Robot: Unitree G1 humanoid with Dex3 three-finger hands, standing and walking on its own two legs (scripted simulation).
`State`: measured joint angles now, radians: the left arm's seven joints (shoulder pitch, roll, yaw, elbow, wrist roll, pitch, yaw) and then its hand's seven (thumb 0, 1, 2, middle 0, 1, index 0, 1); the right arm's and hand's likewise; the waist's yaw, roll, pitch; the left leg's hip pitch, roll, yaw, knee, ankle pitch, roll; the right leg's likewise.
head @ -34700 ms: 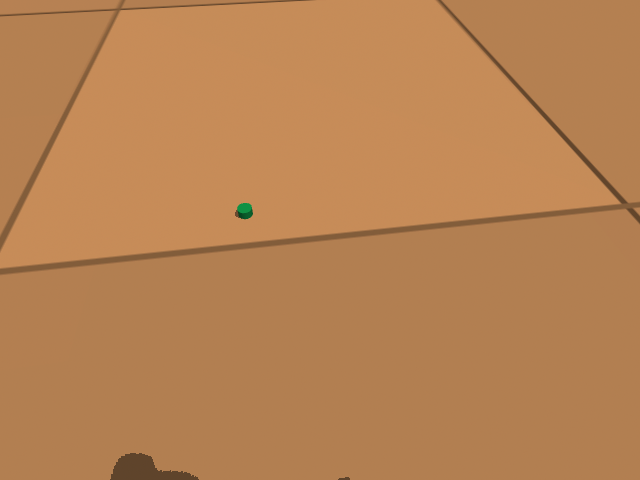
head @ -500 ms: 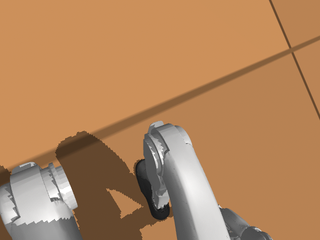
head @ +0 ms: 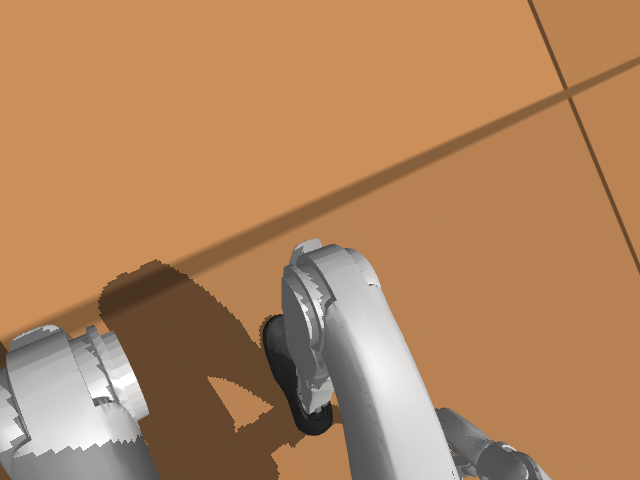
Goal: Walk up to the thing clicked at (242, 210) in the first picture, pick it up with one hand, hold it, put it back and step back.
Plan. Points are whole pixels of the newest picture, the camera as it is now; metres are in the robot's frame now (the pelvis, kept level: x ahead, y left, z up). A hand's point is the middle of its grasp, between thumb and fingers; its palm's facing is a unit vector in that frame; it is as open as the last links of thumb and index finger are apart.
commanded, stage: rest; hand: left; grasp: from above
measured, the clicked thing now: out of the picture +0.44 +0.36 -0.27
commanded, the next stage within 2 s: open in 0.04 s
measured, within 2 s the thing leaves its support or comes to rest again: neither
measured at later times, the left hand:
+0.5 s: hand out of the picture +0.42 +0.35 -0.24, palm faces -0.43 -0.17 -0.89, open 11.0 cm
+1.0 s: hand out of the picture +0.42 +0.35 -0.24, palm faces -0.43 -0.17 -0.89, open 14.0 cm
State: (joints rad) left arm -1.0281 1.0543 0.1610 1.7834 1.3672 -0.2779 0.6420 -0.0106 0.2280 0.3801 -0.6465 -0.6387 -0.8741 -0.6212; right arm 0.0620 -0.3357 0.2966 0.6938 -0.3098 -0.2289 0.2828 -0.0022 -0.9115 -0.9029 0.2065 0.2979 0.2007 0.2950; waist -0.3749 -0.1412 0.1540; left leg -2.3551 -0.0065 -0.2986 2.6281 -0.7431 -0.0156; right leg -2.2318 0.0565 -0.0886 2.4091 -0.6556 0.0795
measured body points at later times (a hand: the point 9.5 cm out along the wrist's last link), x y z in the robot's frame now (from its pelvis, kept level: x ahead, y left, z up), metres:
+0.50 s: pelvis +0.00 +0.00 +0.00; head +0.26 +0.15 +0.34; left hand +0.44 +0.35 -0.19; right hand +0.07 -0.25 -0.05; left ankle +0.06 +0.12 -0.25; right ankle +0.12 -0.15 -0.25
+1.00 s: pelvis +0.00 +0.00 +0.00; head +0.25 +0.15 +0.34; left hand +0.44 +0.36 -0.19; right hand +0.07 -0.25 -0.05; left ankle +0.06 +0.12 -0.25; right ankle +0.12 -0.15 -0.25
